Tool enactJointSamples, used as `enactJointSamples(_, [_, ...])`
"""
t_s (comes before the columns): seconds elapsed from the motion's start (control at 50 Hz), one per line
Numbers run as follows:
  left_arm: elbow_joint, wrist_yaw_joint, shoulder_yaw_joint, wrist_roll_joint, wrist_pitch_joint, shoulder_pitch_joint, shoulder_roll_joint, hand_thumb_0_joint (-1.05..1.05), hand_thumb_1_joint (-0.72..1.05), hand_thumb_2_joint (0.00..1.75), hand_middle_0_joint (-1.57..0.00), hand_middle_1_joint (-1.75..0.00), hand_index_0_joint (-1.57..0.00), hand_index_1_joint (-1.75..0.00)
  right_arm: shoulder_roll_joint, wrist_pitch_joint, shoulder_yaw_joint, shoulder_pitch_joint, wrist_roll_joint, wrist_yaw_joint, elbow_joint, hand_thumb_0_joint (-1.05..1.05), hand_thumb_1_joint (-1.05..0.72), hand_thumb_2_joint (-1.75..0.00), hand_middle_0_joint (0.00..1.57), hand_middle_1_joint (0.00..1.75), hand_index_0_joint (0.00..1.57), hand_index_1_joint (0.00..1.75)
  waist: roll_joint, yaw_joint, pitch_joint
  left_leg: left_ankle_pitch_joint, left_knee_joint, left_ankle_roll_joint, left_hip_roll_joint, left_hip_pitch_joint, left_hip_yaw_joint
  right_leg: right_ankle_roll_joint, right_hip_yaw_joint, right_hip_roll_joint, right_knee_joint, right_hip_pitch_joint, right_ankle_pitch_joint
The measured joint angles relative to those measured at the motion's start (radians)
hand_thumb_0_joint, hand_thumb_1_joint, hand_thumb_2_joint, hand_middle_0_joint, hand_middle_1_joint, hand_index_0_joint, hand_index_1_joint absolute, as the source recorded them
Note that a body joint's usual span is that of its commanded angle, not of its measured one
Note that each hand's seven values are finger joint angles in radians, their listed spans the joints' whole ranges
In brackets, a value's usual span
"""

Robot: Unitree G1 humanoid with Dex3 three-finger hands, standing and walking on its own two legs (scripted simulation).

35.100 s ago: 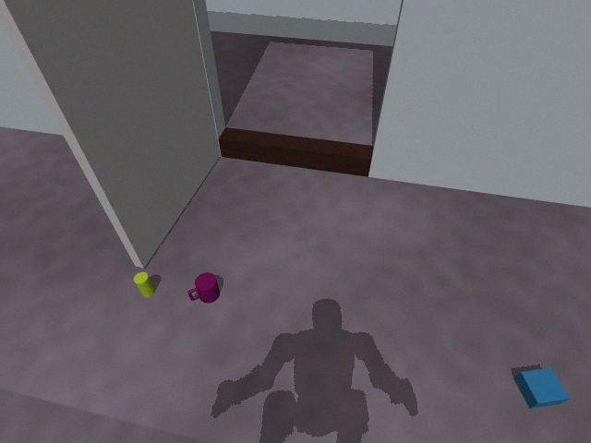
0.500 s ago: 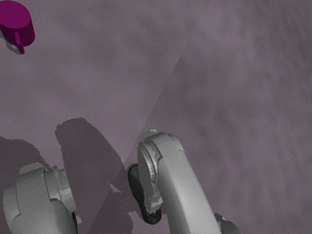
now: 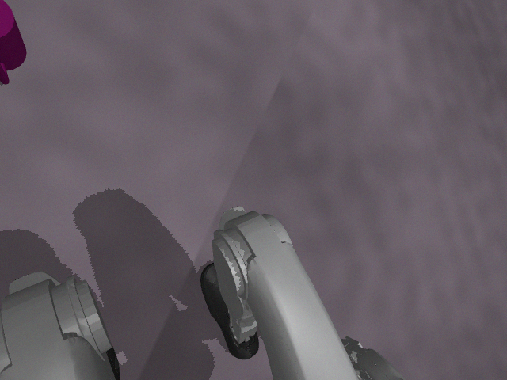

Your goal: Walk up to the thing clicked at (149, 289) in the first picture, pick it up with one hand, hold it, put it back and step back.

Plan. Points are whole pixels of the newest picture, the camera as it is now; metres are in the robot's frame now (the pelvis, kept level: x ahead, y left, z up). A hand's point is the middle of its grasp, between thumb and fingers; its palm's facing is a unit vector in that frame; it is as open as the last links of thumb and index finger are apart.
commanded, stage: rest palm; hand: left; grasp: from above
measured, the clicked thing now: out of the picture +0.48 +0.34 -0.26
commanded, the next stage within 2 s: close in 0.58 s
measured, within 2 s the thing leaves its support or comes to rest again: neither
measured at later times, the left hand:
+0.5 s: hand out of the picture +0.47 +0.33 -0.24, palm faces -0.42 -0.13 -0.90, open 13.5 cm
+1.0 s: hand out of the picture +0.47 +0.33 -0.24, palm faces -0.44 -0.14 -0.89, open 12.4 cm
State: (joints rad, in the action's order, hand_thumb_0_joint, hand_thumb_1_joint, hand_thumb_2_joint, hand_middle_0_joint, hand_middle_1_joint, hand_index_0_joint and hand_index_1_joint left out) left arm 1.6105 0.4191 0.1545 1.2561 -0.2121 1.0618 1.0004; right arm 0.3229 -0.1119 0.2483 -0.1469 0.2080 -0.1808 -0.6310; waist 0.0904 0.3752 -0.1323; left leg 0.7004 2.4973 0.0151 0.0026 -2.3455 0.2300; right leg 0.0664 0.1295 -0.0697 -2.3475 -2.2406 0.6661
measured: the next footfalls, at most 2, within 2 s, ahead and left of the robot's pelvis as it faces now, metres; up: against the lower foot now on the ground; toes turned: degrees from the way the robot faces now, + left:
none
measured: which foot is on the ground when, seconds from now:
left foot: down 0.00-1.00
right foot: down 0.00-1.00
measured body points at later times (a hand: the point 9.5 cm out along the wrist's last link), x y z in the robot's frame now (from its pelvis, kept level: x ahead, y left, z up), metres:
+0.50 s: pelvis +0.00 +0.01 +0.00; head +0.27 +0.13 +0.33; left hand +0.49 +0.33 -0.19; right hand +0.05 -0.24 -0.06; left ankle +0.07 +0.13 -0.28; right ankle +0.11 -0.12 -0.28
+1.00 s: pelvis +0.00 +0.01 +0.00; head +0.28 +0.13 +0.33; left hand +0.49 +0.34 -0.19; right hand +0.04 -0.25 -0.05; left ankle +0.07 +0.13 -0.28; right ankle +0.11 -0.12 -0.28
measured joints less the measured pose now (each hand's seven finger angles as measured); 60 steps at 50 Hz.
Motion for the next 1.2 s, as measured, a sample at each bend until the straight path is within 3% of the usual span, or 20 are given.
enactJointSamples(0.18, [0.022,0.072,-0.051,0.046,-0.062,0.007,0.020,0.00,-0.47,1.02,-0.11,-1.03,-0.10,-1.03,0.014,-0.004,0.011,0.009,0.018,0.007,-0.028,0.00,-0.90,-0.90,0.20,0.30,0.20,0.30,0.030,-0.004,0.010,0.003,0.018,0.001,0.003,0.000,0.017,-0.001,0.013,-0.008,-0.004,0.002,-0.007])
enactJointSamples(0.28, [0.061,0.122,-0.070,0.062,-0.039,0.027,0.017,0.00,-0.46,1.05,-0.11,-1.04,-0.11,-1.04,0.009,-0.029,0.016,0.017,0.021,0.001,-0.027,0.00,-0.90,-0.90,0.20,0.30,0.20,0.30,0.032,0.006,0.018,0.009,0.026,-0.006,0.006,-0.003,0.017,0.002,0.013,-0.011,-0.006,0.003,-0.003])
enactJointSamples(0.36, [0.084,0.141,-0.078,0.055,-0.004,0.041,0.009,0.00,-0.45,1.06,-0.12,-1.05,-0.11,-1.05,0.001,-0.048,0.023,0.023,0.019,-0.007,-0.021,0.00,-0.90,-0.90,0.20,0.30,0.20,0.30,0.031,0.014,0.017,0.010,0.027,-0.014,0.008,-0.008,0.014,0.004,0.011,-0.013,-0.003,0.002,-0.003])
enactJointSamples(0.56, [0.079,0.130,-0.067,0.014,0.046,0.043,0.006,0.00,-0.45,1.02,-0.12,-1.06,-0.12,-1.05,-0.009,-0.076,0.046,0.022,0.012,-0.028,-0.010,0.00,-0.90,-0.90,0.20,0.30,0.20,0.30,0.031,0.021,0.010,0.013,0.027,-0.016,0.009,-0.013,0.011,0.004,0.010,-0.012,-0.004,-0.003,0.001])
enactJointSamples(0.76, [0.056,0.079,-0.026,-0.014,0.018,0.014,0.042,0.00,-0.40,1.04,-0.15,-1.08,-0.15,-1.07,0.011,-0.067,0.044,0.023,0.013,-0.027,0.004,0.00,-0.91,-0.90,0.20,0.30,0.20,0.30,0.028,0.016,-0.026,0.010,0.029,-0.013,0.005,-0.004,0.018,0.008,0.016,-0.010,-0.003,0.009,-0.001])
enactJointSamples(0.96, [0.048,0.086,-0.055,0.022,-0.039,0.017,0.063,0.00,-0.31,0.95,-0.18,-1.08,-0.20,-1.05,0.014,-0.043,0.055,0.021,0.026,-0.019,-0.008,0.00,-0.90,-0.90,0.20,0.30,0.20,0.30,0.047,0.011,-0.020,0.017,0.033,-0.007,0.006,0.005,0.033,0.005,0.027,-0.013,0.000,0.018,-0.002])
enactJointSamples(1.1, [0.078,0.124,-0.064,0.044,-0.024,0.031,0.061,0.00,-0.25,0.91,-0.22,-1.06,-0.25,-1.03,0.013,-0.055,0.059,0.025,0.030,-0.023,0.001,0.00,-0.90,-0.90,0.20,0.30,0.20,0.30,0.048,0.023,-0.013,0.017,0.035,-0.012,0.007,0.007,0.034,0.008,0.028,-0.014,0.003,0.023,-0.003])
enactJointSamples(1.2, [0.079,0.133,-0.064,0.037,-0.002,0.037,0.050,0.00,-0.20,0.88,-0.25,-1.04,-0.28,-1.00,0.013,-0.069,0.060,0.024,0.028,-0.025,0.009,0.00,-0.90,-0.90,0.20,0.30,0.20,0.30,0.048,0.024,-0.017,0.009,0.032,-0.018,0.011,0.000,0.029,0.004,0.025,-0.017,0.007,0.017,-0.011])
